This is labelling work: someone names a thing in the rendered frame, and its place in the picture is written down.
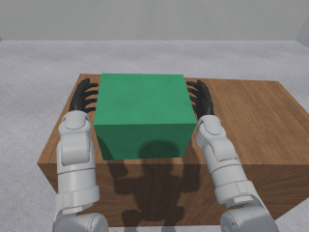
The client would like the right robot forearm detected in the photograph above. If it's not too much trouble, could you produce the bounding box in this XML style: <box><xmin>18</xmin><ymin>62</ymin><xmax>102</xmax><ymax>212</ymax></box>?
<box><xmin>195</xmin><ymin>115</ymin><xmax>279</xmax><ymax>232</ymax></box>

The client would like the carton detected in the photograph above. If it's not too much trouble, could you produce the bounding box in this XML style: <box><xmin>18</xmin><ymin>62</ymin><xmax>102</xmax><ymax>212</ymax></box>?
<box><xmin>94</xmin><ymin>73</ymin><xmax>197</xmax><ymax>160</ymax></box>

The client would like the left robot forearm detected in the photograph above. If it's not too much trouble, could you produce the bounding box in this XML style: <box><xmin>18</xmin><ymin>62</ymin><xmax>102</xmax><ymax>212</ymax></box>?
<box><xmin>52</xmin><ymin>110</ymin><xmax>100</xmax><ymax>232</ymax></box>

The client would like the robot right upper arm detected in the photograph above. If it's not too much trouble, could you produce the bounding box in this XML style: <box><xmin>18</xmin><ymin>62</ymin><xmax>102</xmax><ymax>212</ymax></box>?
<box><xmin>220</xmin><ymin>205</ymin><xmax>278</xmax><ymax>232</ymax></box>

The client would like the robot left upper arm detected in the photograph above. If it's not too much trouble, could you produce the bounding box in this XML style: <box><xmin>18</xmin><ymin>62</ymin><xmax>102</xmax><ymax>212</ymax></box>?
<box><xmin>54</xmin><ymin>213</ymin><xmax>109</xmax><ymax>232</ymax></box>

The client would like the pedestal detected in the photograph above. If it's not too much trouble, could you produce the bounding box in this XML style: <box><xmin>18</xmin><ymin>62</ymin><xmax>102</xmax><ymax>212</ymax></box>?
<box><xmin>37</xmin><ymin>73</ymin><xmax>309</xmax><ymax>227</ymax></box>

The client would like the robot left hand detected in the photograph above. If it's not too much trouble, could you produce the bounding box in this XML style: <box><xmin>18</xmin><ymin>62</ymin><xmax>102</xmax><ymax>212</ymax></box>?
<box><xmin>69</xmin><ymin>77</ymin><xmax>98</xmax><ymax>113</ymax></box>

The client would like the robot right hand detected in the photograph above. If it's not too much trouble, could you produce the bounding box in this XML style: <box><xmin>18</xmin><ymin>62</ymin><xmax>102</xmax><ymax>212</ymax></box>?
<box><xmin>186</xmin><ymin>79</ymin><xmax>214</xmax><ymax>121</ymax></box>

